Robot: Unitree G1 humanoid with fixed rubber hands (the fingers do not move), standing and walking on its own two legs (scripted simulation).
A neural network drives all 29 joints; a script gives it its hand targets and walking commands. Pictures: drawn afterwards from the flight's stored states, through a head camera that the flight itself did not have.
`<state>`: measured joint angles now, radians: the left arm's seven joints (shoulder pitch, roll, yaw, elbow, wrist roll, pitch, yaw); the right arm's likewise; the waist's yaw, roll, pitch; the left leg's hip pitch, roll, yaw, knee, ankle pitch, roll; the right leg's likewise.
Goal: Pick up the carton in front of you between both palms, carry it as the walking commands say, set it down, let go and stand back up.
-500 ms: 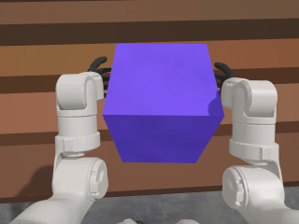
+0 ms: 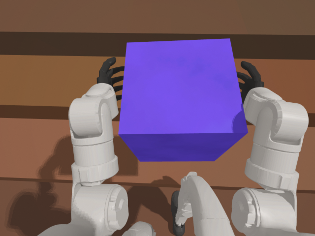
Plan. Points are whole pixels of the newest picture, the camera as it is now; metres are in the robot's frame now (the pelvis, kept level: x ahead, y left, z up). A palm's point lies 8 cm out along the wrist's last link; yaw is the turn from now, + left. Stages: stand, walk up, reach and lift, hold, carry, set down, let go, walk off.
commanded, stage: carry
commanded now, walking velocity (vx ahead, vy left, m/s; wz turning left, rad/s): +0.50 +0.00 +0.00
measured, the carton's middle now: (177, 110) +0.40 -0.01 +0.03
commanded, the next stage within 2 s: none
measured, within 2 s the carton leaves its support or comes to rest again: neither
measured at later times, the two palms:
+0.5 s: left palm out of the picture +0.74 +0.05 +0.43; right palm out of the picture +0.71 -0.25 +0.40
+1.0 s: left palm out of the picture +1.00 -0.05 +0.50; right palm out of the picture +1.05 -0.35 +0.50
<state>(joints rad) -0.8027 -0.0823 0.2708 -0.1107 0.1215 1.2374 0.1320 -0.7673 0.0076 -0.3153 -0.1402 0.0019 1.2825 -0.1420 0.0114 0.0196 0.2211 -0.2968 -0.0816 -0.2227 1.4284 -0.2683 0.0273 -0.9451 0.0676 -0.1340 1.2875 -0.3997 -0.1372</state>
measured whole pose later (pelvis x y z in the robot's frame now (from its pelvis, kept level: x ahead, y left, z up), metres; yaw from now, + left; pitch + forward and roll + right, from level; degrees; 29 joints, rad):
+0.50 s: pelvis +0.35 -0.06 +0.23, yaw +2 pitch +1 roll +6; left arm -0.87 0.06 0.33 0.16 0.04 1.28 0.08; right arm -0.85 -0.01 -0.16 0.10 -0.06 1.34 -0.17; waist -0.13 0.01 -0.01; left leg -0.55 -0.14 0.23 0.80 -0.30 0.16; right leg -0.66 0.11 0.14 1.89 -0.21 -0.06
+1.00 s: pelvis +0.64 -0.24 +0.38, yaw -1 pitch +3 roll -3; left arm -0.84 -0.02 0.26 0.14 0.02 1.30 0.20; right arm -0.91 -0.02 -0.38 0.17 -0.11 1.37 -0.11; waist 0.15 0.07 0.09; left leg -0.69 -0.02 -0.08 1.75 -0.15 0.08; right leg -0.67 -0.02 -0.20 0.91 -0.30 -0.08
